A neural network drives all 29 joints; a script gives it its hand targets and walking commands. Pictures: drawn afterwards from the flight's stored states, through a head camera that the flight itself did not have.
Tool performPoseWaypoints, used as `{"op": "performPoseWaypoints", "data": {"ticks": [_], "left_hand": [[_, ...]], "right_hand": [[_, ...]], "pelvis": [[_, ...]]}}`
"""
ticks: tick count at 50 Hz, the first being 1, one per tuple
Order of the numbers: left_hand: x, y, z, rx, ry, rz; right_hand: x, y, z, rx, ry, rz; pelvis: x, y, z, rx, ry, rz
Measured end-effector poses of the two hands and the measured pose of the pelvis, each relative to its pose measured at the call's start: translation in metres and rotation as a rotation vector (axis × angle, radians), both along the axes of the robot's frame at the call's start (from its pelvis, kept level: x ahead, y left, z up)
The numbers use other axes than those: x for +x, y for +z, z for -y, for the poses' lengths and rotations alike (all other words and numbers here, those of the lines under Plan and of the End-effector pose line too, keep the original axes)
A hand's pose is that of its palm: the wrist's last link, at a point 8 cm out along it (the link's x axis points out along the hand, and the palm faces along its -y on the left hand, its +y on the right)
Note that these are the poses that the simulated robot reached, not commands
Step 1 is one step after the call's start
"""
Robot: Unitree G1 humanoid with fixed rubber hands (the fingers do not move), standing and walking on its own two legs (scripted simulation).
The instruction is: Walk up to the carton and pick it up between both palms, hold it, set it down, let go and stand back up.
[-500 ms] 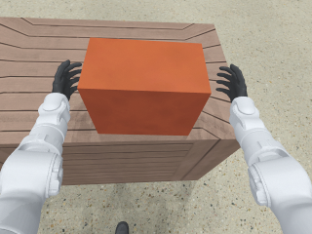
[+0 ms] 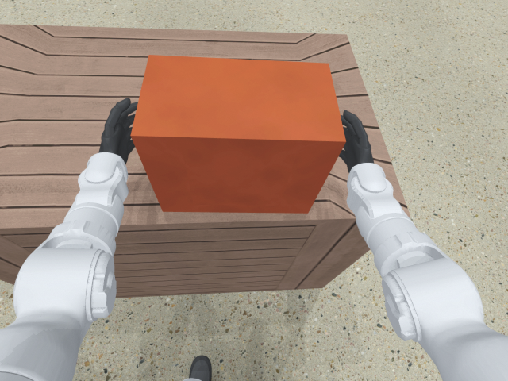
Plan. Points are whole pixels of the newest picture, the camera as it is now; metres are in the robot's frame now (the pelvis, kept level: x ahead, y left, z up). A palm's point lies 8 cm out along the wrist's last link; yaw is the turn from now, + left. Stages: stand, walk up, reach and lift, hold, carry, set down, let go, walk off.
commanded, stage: reach and lift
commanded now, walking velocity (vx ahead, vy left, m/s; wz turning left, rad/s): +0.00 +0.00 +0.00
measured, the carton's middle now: (238, 144) +0.50 +0.04 +0.02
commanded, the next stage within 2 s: none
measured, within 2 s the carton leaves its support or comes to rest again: leaves its support in 1.48 s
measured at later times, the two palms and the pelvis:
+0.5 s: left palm (113, 155) +0.43 +0.24 +0.05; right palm (357, 166) +0.43 -0.15 +0.06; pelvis -0.02 +0.01 +0.00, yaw +0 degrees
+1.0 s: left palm (114, 157) +0.43 +0.23 +0.05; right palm (355, 169) +0.43 -0.14 +0.06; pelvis -0.02 +0.01 +0.00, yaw +0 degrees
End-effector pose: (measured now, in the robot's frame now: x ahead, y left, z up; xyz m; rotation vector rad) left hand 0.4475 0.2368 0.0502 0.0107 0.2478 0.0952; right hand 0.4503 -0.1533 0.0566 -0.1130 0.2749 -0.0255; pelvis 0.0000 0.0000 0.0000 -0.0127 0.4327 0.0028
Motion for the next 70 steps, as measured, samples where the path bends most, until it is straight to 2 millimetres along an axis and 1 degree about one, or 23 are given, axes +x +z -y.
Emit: {"op": "performPoseWaypoints", "data": {"ticks": [3,10,20,39,44,64,70], "left_hand": [[-0.002,0.001,-0.001,0.002,0.007,-0.004],[-0.006,0.004,0.0,-0.01,0.02,0.01],[-0.014,0.005,0.001,-0.018,0.034,-0.005],[-0.015,0.005,0.001,-0.003,0.025,0.005],[-0.015,0.005,0.002,0.006,0.023,0.01],[-0.02,0.004,0.003,-0.019,0.033,0.044],[-0.023,0.004,0.004,-0.021,0.031,0.061]], "right_hand": [[-0.003,0.001,-0.006,0.007,-0.026,-0.004],[-0.008,0.008,-0.006,-0.002,-0.047,0.006],[-0.019,0.007,-0.005,0.007,-0.065,-0.023],[-0.019,0.008,-0.008,-0.012,-0.067,-0.013],[-0.02,0.008,-0.009,-0.04,-0.067,0.003],[-0.027,0.007,-0.008,-0.035,-0.076,0.046],[-0.032,0.007,-0.008,-0.036,-0.077,0.068]], "pelvis": [[-0.003,0.0,-0.003,-0.001,0.002,0.003],[-0.008,-0.001,-0.007,-0.004,0.002,0.011],[-0.017,-0.002,-0.009,-0.006,0.002,0.021],[-0.017,-0.002,-0.01,-0.008,0.002,0.022],[-0.017,-0.002,-0.01,-0.008,0.002,0.022],[-0.02,-0.001,-0.012,-0.01,0.001,0.036],[-0.021,-0.001,-0.013,-0.011,0.001,0.042]]}}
